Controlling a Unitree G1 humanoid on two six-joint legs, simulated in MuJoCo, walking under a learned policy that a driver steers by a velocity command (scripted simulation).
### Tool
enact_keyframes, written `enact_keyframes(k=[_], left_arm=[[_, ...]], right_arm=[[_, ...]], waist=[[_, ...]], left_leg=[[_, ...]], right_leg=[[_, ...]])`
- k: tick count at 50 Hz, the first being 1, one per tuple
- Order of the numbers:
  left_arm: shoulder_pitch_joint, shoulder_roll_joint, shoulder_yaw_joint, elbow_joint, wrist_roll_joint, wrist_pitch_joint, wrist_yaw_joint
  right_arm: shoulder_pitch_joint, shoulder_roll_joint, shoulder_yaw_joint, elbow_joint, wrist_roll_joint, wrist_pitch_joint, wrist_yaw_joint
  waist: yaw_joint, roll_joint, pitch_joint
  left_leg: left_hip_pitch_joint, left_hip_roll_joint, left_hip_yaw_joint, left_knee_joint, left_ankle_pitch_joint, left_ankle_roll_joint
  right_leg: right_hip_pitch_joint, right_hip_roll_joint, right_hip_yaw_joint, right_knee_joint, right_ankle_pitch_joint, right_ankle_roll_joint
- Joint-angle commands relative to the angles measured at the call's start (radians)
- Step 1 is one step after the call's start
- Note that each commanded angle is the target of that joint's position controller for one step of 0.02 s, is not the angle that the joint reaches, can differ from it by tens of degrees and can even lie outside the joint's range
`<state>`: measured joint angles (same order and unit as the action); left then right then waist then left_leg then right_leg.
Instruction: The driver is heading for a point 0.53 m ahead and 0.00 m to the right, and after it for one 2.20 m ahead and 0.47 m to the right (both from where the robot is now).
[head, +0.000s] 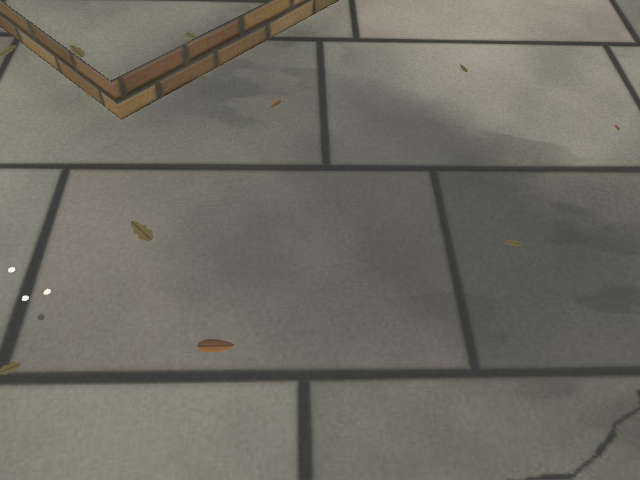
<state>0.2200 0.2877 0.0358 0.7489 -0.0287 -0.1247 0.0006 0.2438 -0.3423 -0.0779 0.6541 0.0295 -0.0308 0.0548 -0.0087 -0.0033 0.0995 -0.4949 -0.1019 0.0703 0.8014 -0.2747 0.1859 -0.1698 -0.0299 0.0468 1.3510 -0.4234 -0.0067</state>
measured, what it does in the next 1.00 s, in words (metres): walks ahead: right foot, then left foot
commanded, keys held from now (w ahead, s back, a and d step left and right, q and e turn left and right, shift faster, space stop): w+q+shift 0.30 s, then w+shift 0.02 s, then e+shift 0.68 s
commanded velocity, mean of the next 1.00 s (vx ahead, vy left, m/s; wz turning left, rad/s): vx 0.54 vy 0.00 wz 0.06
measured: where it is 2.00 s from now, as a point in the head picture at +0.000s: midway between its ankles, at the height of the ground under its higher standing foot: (320, 375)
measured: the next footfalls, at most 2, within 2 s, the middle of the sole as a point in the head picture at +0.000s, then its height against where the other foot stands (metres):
right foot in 0.36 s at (371, 416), level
left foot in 0.74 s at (248, 373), level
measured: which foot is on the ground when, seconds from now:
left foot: down 0.00-0.38, up 0.40-0.72, down 0.74-1.00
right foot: up 0.00-0.34, down 0.36-0.72, up 0.74-1.00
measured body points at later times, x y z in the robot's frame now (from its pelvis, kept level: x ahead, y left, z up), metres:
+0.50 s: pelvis +0.43 -0.03 +0.03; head +0.47 +0.00 +0.48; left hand +0.46 +0.27 -0.08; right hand +0.64 -0.25 -0.07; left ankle +0.28 +0.03 -0.58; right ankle +0.55 -0.13 -0.70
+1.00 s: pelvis +0.59 +0.04 +0.05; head +0.63 +0.04 +0.49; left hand +0.72 +0.34 -0.05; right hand +0.76 -0.23 -0.05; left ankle +0.64 +0.15 -0.70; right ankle +0.62 -0.11 -0.63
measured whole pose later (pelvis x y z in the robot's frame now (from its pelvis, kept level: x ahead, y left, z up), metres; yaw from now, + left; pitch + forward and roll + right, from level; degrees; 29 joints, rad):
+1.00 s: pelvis +0.59 +0.04 +0.05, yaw -3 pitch +1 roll +1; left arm 0.25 0.36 0.10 0.62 -0.02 0.06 0.03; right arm 0.07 -0.26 -0.04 0.72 -0.03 0.00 -0.03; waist 0.01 -0.03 0.08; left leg -0.26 0.02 0.12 0.39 -0.14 0.03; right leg -0.58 -0.09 0.01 1.05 -0.33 0.12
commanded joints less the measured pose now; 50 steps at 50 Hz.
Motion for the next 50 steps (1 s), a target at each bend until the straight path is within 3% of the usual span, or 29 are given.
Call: enact_keyframes(k=[1, 2, 4, 8, 10, 14, 16, 17, 18, 19, 20, 21, 22, 23, 24, 26, 28, 30, 31, 35, 36, 37, 38, 39, 40, 41, 43, 46, 50], left_arm=[[-0.07, 0.137, 0.021, -0.15, 0.012, -0.057, 0.014], [-0.032, 0.142, 0.027, -0.134, 0.025, -0.039, 0.01], [-0.043, 0.139, 0.032, -0.132, 0.039, -0.012, 0.008], [-0.287, 0.051, 0.008, -0.218, 0.057, -0.009, 0.002], [-0.35, 0.032, 0.006, -0.248, 0.044, -0.018, -0.011], [-0.383, 0.097, 0.038, -0.278, -0.003, -0.031, -0.019], [-0.292, 0.147, 0.063, -0.263, -0.016, -0.037, -0.017], [-0.119, 0.187, 0.088, -0.223, -0.006, -0.036, -0.01], [0.107, 0.201, 0.088, -0.186, 0.015, -0.028, -0.004], [0.197, 0.278, 0.094, -0.141, 0.063, -0.025, -0.016], [0.274, 0.237, 0.094, -0.078, 0.046, -0.023, -0.045], [0.213, 0.137, 0.07, -0.1, 0.032, -0.013, -0.043], [0.089, 0.111, 0.055, -0.115, 0.032, -0.003, -0.041], [0.033, 0.117, 0.048, -0.116, 0.03, 0.002, -0.043], [0.029, 0.118, 0.045, -0.105, 0.027, -0.002, -0.04], [0.049, 0.098, 0.035, -0.071, 0.025, 0.002, -0.031], [0.039, 0.158, 0.054, -0.067, 0.019, 0.023, -0.01], [0.016, 0.233, 0.08, -0.081, 0.01, 0.053, 0.01], [0.02, 0.241, 0.086, -0.086, 0.002, 0.065, 0.018], [0.007, 0.18, 0.079, -0.116, -0.006, 0.093, 0.037], [0.031, 0.135, 0.069, -0.119, -0.004, 0.098, 0.034], [0.115, 0.056, 0.048, -0.119, 0.008, 0.103, 0.028], [0.285, 0.066, 0.043, -0.113, 0.001, 0.109, 0.027], [0.282, 0.133, 0.058, -0.12, -0.006, 0.121, 0.029], [0.224, 0.176, 0.074, -0.111, -0.011, 0.137, 0.039], [0.209, 0.19, 0.085, -0.1, -0.009, 0.156, 0.049], [0.209, 0.17, 0.088, -0.108, 0.006, 0.18, 0.052], [0.135, 0.116, 0.075, -0.158, 0.006, 0.177, 0.042], [0.043, 0.089, 0.054, -0.208, 0.008, 0.17, 0.009]], right_arm=[[0.1, -0.153, -0.039, -0.049, -0.027, -0.063, 0.001], [0.053, -0.138, -0.035, -0.059, -0.035, -0.067, -0.007], [0.037, -0.096, -0.019, -0.05, -0.013, -0.063, -0.025], [0.11, -0.081, -0.013, -0.001, 0.005, -0.049, -0.067], [0.142, -0.097, -0.02, 0.02, 0.008, -0.039, -0.07], [0.17, -0.077, -0.023, 0.061, 0.023, -0.033, -0.08], [0.164, -0.083, -0.032, 0.075, 0.013, -0.021, -0.086], [0.151, -0.092, -0.033, 0.077, -0.012, -0.014, -0.08], [0.11, -0.061, -0.015, 0.056, -0.042, -0.009, -0.07], [0.363, 0.087, 0.017, 0.068, -0.018, -0.013, -0.064], [0.42, 0.048, 0.036, 0.099, 0.018, -0.015, -0.065], [0.259, -0.028, 0.026, 0.076, 0.015, -0.014, -0.065], [0.068, -0.064, 0.025, 0.02, -0.009, -0.021, -0.065], [-0.05, -0.071, 0.023, -0.016, -0.04, -0.033, -0.066], [-0.085, -0.061, 0.021, -0.037, -0.056, -0.044, -0.064], [-0.081, -0.012, 0.036, -0.049, -0.06, -0.057, -0.06], [-0.107, 0.021, 0.054, -0.061, -0.048, -0.061, -0.058], [-0.12, 0.006, 0.057, -0.053, -0.034, -0.056, -0.052], [-0.136, -0.014, 0.05, -0.05, -0.033, -0.048, -0.049], [-0.152, -0.064, 0.023, -0.051, -0.046, -0.033, -0.052], [-0.128, -0.08, 0.016, -0.047, -0.054, -0.029, -0.06], [-0.085, -0.127, 0.009, -0.05, -0.066, -0.019, -0.075], [-0.089, -0.108, 0.016, -0.064, -0.083, 0.003, -0.077], [-0.136, -0.114, 0.003, -0.056, -0.061, 0.019, -0.074], [-0.179, -0.057, 0.015, -0.065, -0.051, 0.019, -0.074], [-0.226, -0.034, 0.021, -0.067, -0.052, 0.019, -0.072], [-0.284, -0.036, 0.018, -0.062, -0.059, 0.015, -0.072], [-0.254, -0.039, 0.008, -0.028, -0.06, 0.008, -0.087], [-0.226, -0.081, -0.013, -0.001, -0.052, 0.017, -0.09]], waist=[[0.012, -0.076, -0.102], [0.051, -0.045, -0.081], [0.062, -0.012, -0.041], [-0.036, 0.004, 0.026], [-0.079, 0.029, 0.004], [-0.086, 0.101, -0.01], [-0.03, 0.133, -0.053], [0.059, 0.142, -0.157], [0.168, 0.164, -0.315], [0.034, -0.264, -0.515], [0.056, -0.478, -0.577], [0.097, -0.308, -0.416], [0.091, -0.125, -0.269], [0.069, -0.029, -0.174], [0.045, -0.025, -0.144], [0.009, -0.051, -0.151], [-0.006, -0.066, -0.171], [-0.024, -0.09, -0.215], [-0.026, -0.088, -0.221], [-0.061, -0.08, -0.182], [-0.064, -0.04, -0.185], [-0.036, 0.147, -0.261], [0.028, 0.224, -0.357], [0.038, 0.261, -0.312], [0.022, 0.191, -0.224], [0.032, 0.146, -0.185], [0.057, 0.149, -0.144], [0.035, 0.128, -0.154], [0.007, 0.106, -0.186]], left_leg=[[0.438, 0.299, -0.827, -0.578, -0.31, 0.166], [0.327, 0.243, -0.735, -0.567, -0.229, 0.162], [0.226, 0.186, -0.597, -0.594, -0.117, 0.15], [0.111, 0.087, -0.431, -0.581, 0.09, 0.095], [0.082, 0.079, -0.425, -0.575, 0.055, 0.053], [0.25, 0.121, -0.528, -0.48, 0.028, 0.016], [0.378, 0.16, -0.538, -0.372, 0.272, -0.002], [0.44, 0.133, -0.482, -0.191, 0.541, -0.036], [0.345, 0.12, -0.437, 0.084, 0.605, -0.075], [0.024, -0.038, -0.348, 0.501, 0.021, -0.156], [-0.142, -0.052, -0.317, 0.699, -0.293, -0.182], [-0.213, 0.009, -0.306, 0.73, -0.27, -0.178], [-0.197, 0.046, -0.257, 0.676, -0.225, -0.177], [-0.181, 0.069, -0.209, 0.603, -0.208, -0.181], [-0.164, 0.104, -0.199, 0.518, -0.196, -0.184], [-0.112, 0.118, -0.181, 0.314, -0.185, -0.203], [-0.017, 0.091, -0.149, 0.074, -0.145, -0.228], [0.166, 0.036, -0.133, -0.087, 0.034, -0.227], [0.225, 0.019, -0.144, -0.145, 0.13, -0.224], [0.422, 0.066, -0.207, -0.329, 0.359, -0.192], [0.487, 0.133, -0.224, -0.374, 0.393, -0.164], [0.613, 0.37, -0.409, -0.381, 0.591, -0.078], [0.628, 0.56, -0.603, -0.376, 0.619, 0.056], [0.565, 0.566, -0.672, -0.455, 0.378, 0.097], [0.494, 0.476, -0.564, -0.482, 0.223, 0.063], [0.422, 0.42, -0.459, -0.501, 0.16, 0.029], [0.292, 0.364, -0.296, -0.529, 0.247, 0.025], [0.311, 0.355, -0.177, -0.544, 0.312, 0.049], [0.365, 0.395, -0.091, -0.534, 0.37, 0.063]], right_leg=[[-0.55, -0.029, 0.12, -0.018, 0.097, -0.035], [-0.475, -0.047, 0.134, -0.081, 0.124, -0.015], [-0.418, -0.065, 0.114, -0.226, 0.133, 0.024], [-0.351, -0.001, 0.032, -0.609, 0.451, 0.083], [-0.249, 0.043, 0.005, -0.747, 0.575, 0.086], [-0.208, 0.046, 0.078, -0.883, 0.557, 0.082], [-0.16, 0.038, 0.061, -0.885, 0.474, 0.058], [-0.019, 0.047, 0.007, -0.881, 0.469, 0.024], [0.259, -0.033, 0.04, -0.78, 0.443, -0.022], [0.649, -0.288, 0.523, -0.797, 0.421, -0.233], [0.707, -0.382, 0.894, -0.976, 0.219, -0.304], [0.597, -0.316, 0.785, -1.007, 0.205, -0.269], [0.409, -0.259, 0.606, -1.007, 0.423, -0.238], [0.251, -0.215, 0.492, -0.998, 0.705, -0.227], [0.181, -0.186, 0.419, -0.984, 0.904, -0.222], [0.131, -0.129, 0.346, -1.0, 1.046, -0.215], [0.042, -0.131, 0.337, -1.019, 1.089, -0.238], [-0.068, -0.102, 0.318, -1.041, 0.959, -0.212], [-0.098, -0.086, 0.322, -1.041, 0.847, -0.183], [-0.217, -0.006, 0.368, -0.937, 0.472, -0.066], [-0.265, 0.043, 0.341, -0.834, 0.307, -0.033], [-0.355, 0.124, 0.227, -0.569, -0.143, 0.012], [-0.406, 0.137, 0.144, -0.396, -0.349, 0.034], [-0.481, 0.055, 0.061, -0.26, -0.244, 0.068], [-0.519, 0.014, 0.054, -0.185, -0.155, 0.088], [-0.513, -0.005, 0.046, -0.147, -0.099, 0.101], [-0.45, -0.028, 0.015, -0.083, -0.016, 0.127], [-0.445, -0.063, -0.011, -0.174, 0.07, 0.137], [-0.371, -0.089, -0.038, -0.395, 0.142, 0.115]])
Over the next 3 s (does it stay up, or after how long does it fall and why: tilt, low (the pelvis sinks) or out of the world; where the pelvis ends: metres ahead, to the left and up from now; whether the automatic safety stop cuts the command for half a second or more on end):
stays up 1.52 -0.07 0.04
